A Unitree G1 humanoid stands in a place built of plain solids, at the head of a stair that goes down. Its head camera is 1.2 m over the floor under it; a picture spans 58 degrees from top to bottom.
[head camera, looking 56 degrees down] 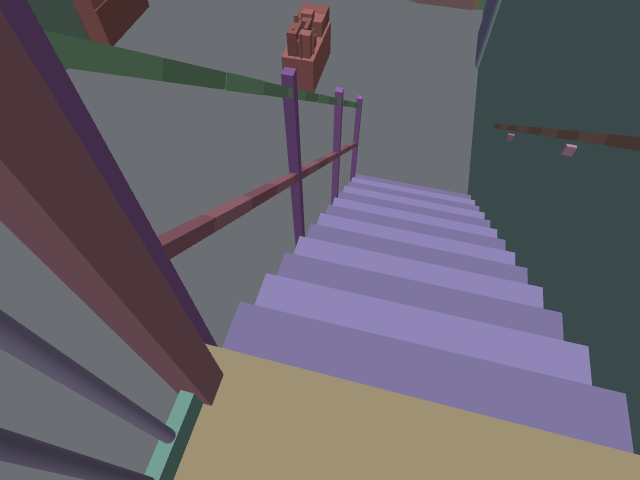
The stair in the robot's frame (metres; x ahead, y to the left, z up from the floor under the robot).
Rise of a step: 0.18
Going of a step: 0.23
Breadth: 1.28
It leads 14 degrees to the right of straight ahead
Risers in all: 14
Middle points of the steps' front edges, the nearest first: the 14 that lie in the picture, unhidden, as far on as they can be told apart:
0.29 -0.28 0.00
0.51 -0.34 -0.18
0.74 -0.39 -0.37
0.96 -0.45 -0.55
1.18 -0.51 -0.74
1.40 -0.56 -0.92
1.62 -0.62 -1.11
1.84 -0.68 -1.29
2.06 -0.73 -1.48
2.28 -0.79 -1.66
2.51 -0.85 -1.85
2.73 -0.90 -2.03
2.95 -0.96 -2.22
3.17 -1.02 -2.40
